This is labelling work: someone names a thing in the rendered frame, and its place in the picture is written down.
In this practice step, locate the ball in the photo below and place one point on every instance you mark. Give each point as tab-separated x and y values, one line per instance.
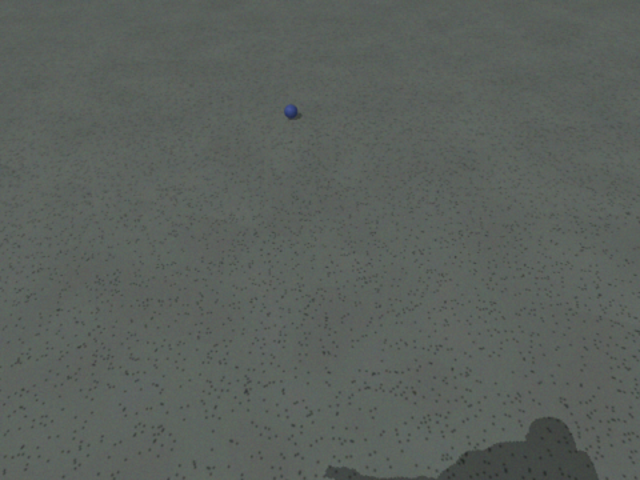
290	111

